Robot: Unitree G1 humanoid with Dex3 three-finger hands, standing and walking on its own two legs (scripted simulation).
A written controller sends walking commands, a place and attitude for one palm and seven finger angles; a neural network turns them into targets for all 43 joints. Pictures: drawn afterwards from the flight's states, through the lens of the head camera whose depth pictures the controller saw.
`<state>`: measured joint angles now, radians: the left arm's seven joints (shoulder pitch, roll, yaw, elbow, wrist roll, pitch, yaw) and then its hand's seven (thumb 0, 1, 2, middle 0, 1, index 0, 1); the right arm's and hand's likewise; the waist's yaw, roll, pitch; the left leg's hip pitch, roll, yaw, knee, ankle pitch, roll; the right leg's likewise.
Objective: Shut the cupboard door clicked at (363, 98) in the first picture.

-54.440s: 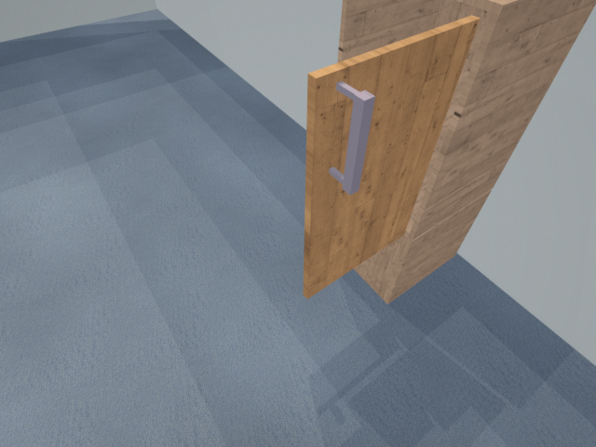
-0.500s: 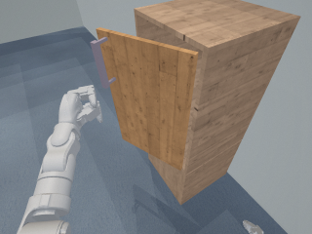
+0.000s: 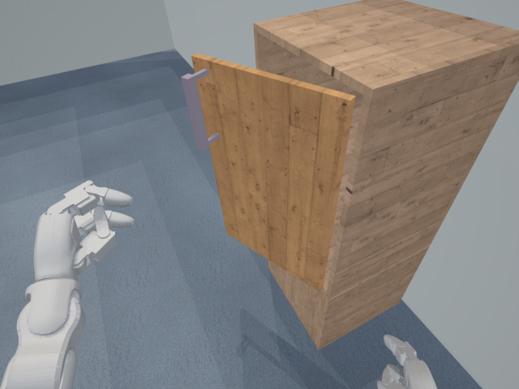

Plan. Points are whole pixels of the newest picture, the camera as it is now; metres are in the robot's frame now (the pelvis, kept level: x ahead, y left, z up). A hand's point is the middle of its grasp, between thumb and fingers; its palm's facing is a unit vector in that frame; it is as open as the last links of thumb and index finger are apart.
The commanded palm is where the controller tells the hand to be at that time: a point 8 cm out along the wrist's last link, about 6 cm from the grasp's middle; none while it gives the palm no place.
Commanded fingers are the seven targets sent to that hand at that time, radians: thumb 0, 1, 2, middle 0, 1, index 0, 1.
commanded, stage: draw the hand back to the body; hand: left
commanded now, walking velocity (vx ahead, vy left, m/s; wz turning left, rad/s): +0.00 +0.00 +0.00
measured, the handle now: (203, 111) +0.63 +0.20 +0.14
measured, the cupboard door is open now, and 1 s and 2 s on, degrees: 25 25 25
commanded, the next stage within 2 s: step back with the hand held close in 0.68 s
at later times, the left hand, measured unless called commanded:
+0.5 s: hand (52, 281) +0.19 +0.28 +0.15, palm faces +0.50 -0.78 -0.37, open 7.2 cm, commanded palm +0.15 +0.31 +0.17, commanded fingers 0.00 0.90 0.90 -0.20 -0.30 -0.20 -0.30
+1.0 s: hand (62, 272) +0.21 +0.27 +0.15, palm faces +0.40 -0.79 -0.46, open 7.4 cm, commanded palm +0.14 +0.31 +0.17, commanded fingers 0.00 0.90 0.90 -0.20 -0.30 -0.20 -0.30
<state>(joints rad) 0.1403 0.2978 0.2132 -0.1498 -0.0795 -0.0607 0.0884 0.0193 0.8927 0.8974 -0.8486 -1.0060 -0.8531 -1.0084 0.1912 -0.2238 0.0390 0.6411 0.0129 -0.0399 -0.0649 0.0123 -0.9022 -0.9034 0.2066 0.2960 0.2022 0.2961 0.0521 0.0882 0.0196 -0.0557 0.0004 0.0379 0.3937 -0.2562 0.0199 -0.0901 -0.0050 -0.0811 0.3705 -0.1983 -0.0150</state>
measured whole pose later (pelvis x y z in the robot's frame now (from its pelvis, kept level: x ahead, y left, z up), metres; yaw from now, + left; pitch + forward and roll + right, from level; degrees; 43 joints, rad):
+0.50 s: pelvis +0.01 +0.01 +0.00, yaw +0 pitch -5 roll -1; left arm 0.44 0.31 0.34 -0.33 -0.07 -0.08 0.12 0.02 0.89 0.90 -0.25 -0.35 -0.25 -0.35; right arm 0.18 -0.24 0.00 0.64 0.01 -0.07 -0.07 0.01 -0.90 -0.90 0.20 0.30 0.20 0.30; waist 0.08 0.08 0.01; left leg -0.06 -0.01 0.03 0.41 -0.28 0.03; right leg -0.09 -0.01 -0.08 0.39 -0.22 -0.01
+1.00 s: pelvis +0.00 +0.02 +0.00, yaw -1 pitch +0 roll -1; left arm 0.50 0.35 0.37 -0.38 -0.06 -0.13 0.11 0.02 0.89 0.90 -0.21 -0.30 -0.21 -0.31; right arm 0.19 -0.25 -0.02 0.59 0.01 0.00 -0.07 0.01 -0.90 -0.90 0.21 0.30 0.20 0.30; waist 0.02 0.08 0.00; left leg -0.19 0.00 0.05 0.48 -0.29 0.04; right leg -0.21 -0.01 -0.06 0.42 -0.20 0.00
